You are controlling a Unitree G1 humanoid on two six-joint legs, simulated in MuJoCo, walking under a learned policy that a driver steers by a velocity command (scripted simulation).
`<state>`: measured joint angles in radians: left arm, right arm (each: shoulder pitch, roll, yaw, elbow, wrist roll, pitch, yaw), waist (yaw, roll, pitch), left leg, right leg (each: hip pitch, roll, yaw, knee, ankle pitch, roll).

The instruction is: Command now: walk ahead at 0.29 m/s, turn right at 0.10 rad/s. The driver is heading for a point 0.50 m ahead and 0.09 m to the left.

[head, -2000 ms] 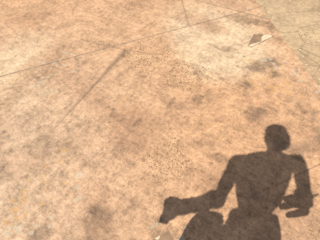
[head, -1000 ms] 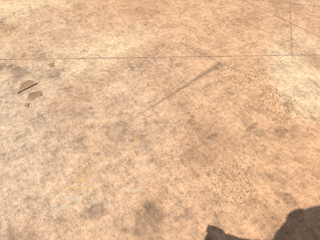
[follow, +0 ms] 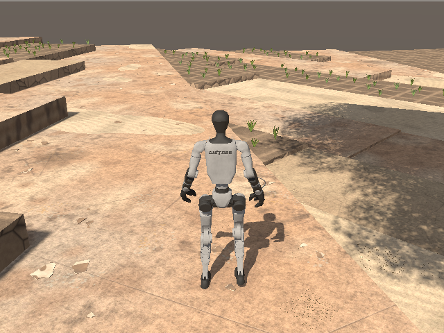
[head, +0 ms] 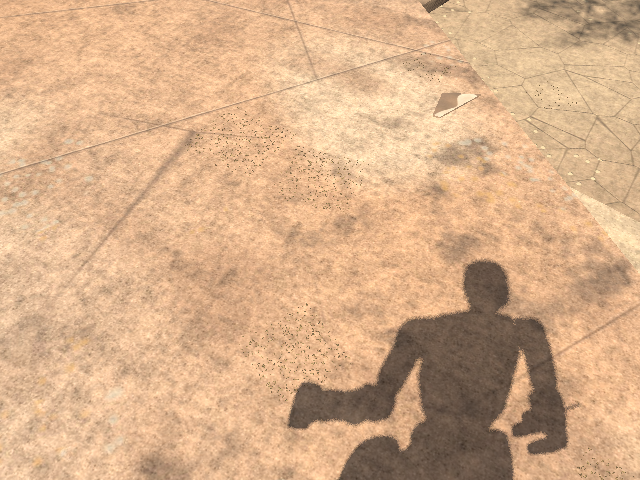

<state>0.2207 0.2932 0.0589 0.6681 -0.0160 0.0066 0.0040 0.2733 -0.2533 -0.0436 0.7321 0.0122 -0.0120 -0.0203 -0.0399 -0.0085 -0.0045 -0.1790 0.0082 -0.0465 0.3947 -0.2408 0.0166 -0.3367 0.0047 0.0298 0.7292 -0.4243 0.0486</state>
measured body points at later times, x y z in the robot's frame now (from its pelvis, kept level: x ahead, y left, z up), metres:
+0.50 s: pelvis +0.18 -0.01 -0.02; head +0.23 +0.00 +0.42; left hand +0.13 +0.28 -0.14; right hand +0.44 -0.19 -0.11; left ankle +0.35 +0.13 -0.72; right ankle +0.00 -0.13 -0.75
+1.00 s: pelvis +0.43 +0.04 -0.01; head +0.46 +0.05 +0.44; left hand +0.53 +0.34 -0.10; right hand +0.61 -0.19 -0.13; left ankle +0.34 +0.11 -0.75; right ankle +0.59 -0.03 -0.74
